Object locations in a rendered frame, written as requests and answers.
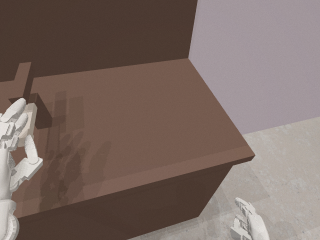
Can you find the tap lever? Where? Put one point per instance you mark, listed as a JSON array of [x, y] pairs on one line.
[[31, 110]]

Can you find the left robot hand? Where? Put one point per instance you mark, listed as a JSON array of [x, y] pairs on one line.
[[12, 122]]

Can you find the counter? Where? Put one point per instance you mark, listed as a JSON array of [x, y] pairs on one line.
[[131, 137]]

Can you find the robot left forearm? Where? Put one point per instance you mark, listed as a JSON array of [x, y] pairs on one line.
[[9, 224]]

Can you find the right robot hand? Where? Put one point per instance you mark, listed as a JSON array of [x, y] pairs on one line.
[[251, 229]]

